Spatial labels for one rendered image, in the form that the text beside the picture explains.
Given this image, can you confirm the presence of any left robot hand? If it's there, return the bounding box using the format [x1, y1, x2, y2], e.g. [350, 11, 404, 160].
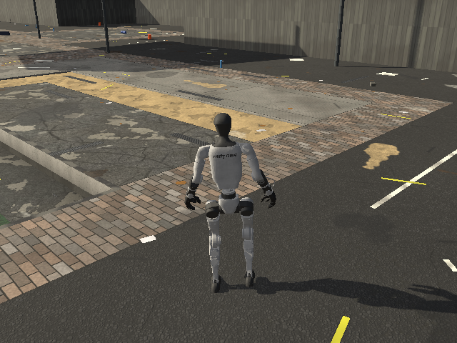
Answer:
[184, 196, 201, 210]

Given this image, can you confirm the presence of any robot left upper arm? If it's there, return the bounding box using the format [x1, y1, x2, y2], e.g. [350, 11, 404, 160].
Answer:
[192, 145, 210, 184]

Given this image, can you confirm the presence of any robot right upper arm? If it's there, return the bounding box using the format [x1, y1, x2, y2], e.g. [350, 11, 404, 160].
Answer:
[239, 143, 263, 182]

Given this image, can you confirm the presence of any right robot forearm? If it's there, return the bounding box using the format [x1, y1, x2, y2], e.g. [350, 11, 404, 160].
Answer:
[257, 169, 273, 196]

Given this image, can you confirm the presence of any left robot foot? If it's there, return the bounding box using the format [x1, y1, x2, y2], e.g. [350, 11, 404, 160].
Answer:
[211, 275, 221, 293]

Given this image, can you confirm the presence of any humanoid robot head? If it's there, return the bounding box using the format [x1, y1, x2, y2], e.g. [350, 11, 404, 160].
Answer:
[212, 113, 236, 147]

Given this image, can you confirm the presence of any right robot hand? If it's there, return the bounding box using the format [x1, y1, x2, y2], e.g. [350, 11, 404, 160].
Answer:
[260, 191, 276, 208]

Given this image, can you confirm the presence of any left robot forearm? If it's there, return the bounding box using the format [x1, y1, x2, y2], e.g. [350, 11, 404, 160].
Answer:
[186, 173, 199, 199]

